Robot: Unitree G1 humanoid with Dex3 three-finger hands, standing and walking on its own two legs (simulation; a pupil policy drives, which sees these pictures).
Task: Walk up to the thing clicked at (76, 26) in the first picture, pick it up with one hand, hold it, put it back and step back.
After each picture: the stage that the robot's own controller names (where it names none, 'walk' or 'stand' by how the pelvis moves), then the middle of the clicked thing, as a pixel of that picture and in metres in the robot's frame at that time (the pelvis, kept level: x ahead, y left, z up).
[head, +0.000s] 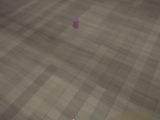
stand; (75, 23) +1.73 +0.09 -0.72
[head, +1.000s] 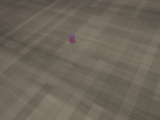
walk; (72, 38) +1.60 +0.26 -0.71
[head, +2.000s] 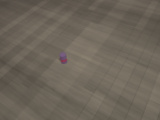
walk; (63, 58) +1.07 +0.27 -0.71
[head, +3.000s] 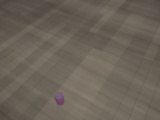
walk; (59, 99) +0.65 +0.23 -0.70
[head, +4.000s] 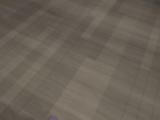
walk; out of the picture +0.42 +0.17 -0.71
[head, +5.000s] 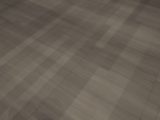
stand; out of the picture +0.38 +0.17 -0.71
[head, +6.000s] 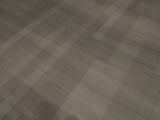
stand; out of the picture +0.36 +0.19 -0.71
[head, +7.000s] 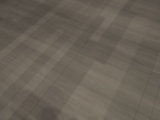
stand; out of the picture +0.36 +0.19 -0.72
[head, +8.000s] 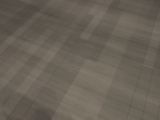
stand; out of the picture +0.34 +0.21 -0.72
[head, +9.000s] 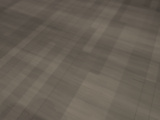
stand; out of the picture +0.31 +0.20 -0.73
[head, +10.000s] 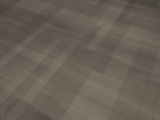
stand; out of the picture +0.32 +0.19 -0.73
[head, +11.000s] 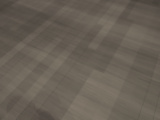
stand; out of the picture +0.31 +0.19 -0.73
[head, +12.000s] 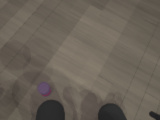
go down; (44, 89) +0.38 +0.20 -0.49
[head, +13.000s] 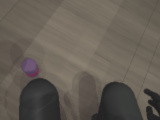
go down; (30, 68) +0.41 +0.25 -0.32
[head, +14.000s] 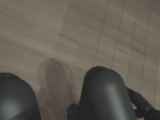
close in; out of the picture +0.37 +0.30 -0.23
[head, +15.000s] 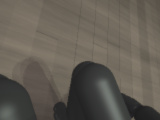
close; out of the picture +0.36 +0.30 -0.21
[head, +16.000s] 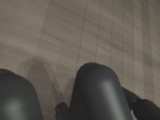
lift; out of the picture +0.31 +0.29 -0.21
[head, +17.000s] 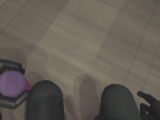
lift; (16, 86) +0.29 +0.24 -0.05
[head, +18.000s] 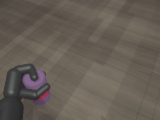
hold; (38, 87) +0.33 +0.16 +0.03
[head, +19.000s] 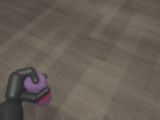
hold; (39, 90) +0.32 +0.17 +0.00
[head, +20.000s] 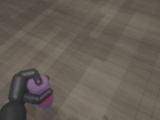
hold; (41, 91) +0.32 +0.16 +0.00
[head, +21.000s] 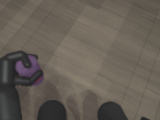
crouch; (31, 71) +0.38 +0.19 -0.07
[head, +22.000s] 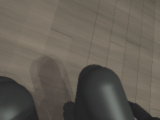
lower; out of the picture +0.37 +0.30 -0.21
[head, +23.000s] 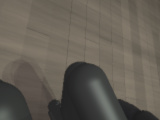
lower; out of the picture +0.38 +0.31 -0.22
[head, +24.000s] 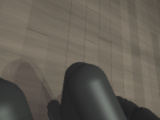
lower; out of the picture +0.38 +0.32 -0.22
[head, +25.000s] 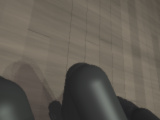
lower; out of the picture +0.37 +0.32 -0.22
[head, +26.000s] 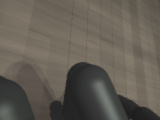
loosen; out of the picture +0.37 +0.32 -0.21
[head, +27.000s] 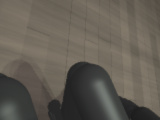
withdraw; out of the picture +0.35 +0.31 -0.22
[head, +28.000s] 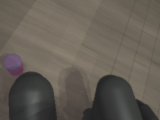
stand; (14, 65) +0.39 +0.28 -0.28
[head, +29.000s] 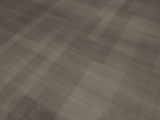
stand; out of the picture +0.34 +0.18 -0.65
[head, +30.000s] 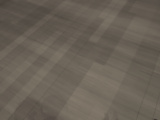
stand; out of the picture +0.35 +0.19 -0.66
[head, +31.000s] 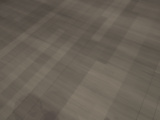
stand; out of the picture +0.35 +0.19 -0.68
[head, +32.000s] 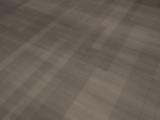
walk; out of the picture +0.37 +0.18 -0.72
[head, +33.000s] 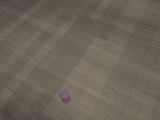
walk; (65, 97) +0.54 +0.16 -0.70
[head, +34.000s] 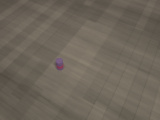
walk; (59, 64) +0.87 +0.19 -0.71
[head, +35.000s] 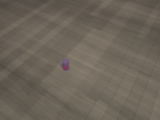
stand; (65, 65) +1.01 +0.18 -0.71
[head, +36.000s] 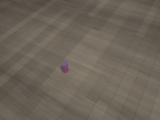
stand; (64, 67) +1.00 +0.20 -0.73
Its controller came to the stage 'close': yes
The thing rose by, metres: 0.70
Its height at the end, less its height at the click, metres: +0.00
